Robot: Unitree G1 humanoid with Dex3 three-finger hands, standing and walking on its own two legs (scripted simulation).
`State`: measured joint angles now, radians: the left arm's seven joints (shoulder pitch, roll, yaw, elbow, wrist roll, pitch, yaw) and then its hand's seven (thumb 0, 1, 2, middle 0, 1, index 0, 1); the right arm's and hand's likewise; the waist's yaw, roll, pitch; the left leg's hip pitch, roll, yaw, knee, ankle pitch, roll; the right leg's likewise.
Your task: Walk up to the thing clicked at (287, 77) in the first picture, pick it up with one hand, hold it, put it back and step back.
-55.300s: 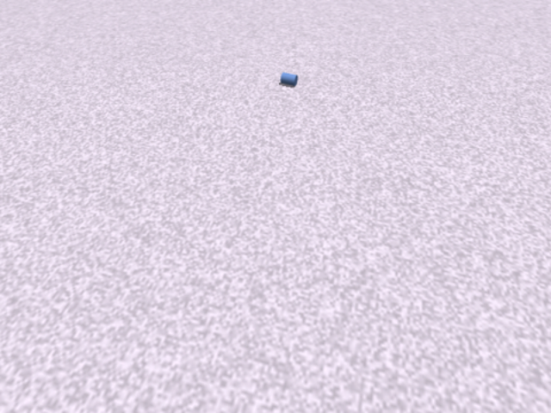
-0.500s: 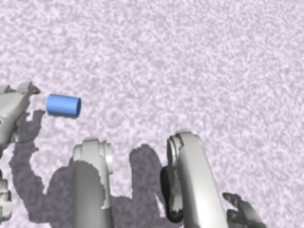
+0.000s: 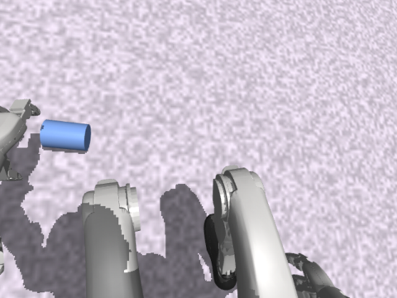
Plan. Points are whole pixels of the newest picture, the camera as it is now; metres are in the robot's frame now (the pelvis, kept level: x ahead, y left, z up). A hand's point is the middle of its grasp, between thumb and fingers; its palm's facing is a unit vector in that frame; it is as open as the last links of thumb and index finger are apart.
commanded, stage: rise first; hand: left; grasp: from above
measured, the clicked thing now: (67, 135) +0.47 +0.28 -0.30
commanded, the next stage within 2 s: approach in 0.28 s
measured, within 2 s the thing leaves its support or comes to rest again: neither
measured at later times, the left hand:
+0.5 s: hand (20, 143) +0.42 +0.33 -0.17, palm faces -0.49 -0.06 -0.87, open 14.3 cm
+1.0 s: hand (49, 115) +0.48 +0.29 -0.18, palm faces -0.43 +0.03 -0.90, open 13.9 cm
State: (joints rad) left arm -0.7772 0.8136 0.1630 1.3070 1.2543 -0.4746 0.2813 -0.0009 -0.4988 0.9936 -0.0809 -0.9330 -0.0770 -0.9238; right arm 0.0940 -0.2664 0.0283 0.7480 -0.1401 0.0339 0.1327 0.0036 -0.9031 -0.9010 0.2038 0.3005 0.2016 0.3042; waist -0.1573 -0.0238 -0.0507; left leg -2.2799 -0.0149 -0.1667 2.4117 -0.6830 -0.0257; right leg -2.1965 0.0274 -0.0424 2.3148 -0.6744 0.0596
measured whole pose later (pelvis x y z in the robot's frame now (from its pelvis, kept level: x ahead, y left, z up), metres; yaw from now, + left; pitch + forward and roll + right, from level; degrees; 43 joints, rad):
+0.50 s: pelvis +0.00 +0.00 -0.01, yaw -1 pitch +32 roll -9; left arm -0.83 0.84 0.12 1.37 1.34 -0.48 0.34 0.00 -0.52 1.00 -0.09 -0.92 -0.08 -0.92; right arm 0.09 -0.26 0.04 0.76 -0.16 0.04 0.14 0.00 -0.91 -0.90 0.20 0.30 0.20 0.30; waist -0.19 -0.04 -0.04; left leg -2.30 -0.02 -0.17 2.44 -0.70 -0.03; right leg -2.21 0.03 -0.05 2.33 -0.68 0.06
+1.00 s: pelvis +0.01 +0.00 -0.02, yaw -1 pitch +33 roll -9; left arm -0.97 0.82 0.11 1.48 1.36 -0.24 0.43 0.00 -0.45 0.92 -0.06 -1.03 -0.11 -0.97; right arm 0.15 -0.26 0.09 0.75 -0.16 -0.01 0.13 0.00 -0.91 -0.89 0.20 0.30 0.20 0.30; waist -0.31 0.00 -0.02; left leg -2.35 -0.01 -0.18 2.45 -0.70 -0.03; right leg -2.28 0.04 -0.04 2.35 -0.67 0.08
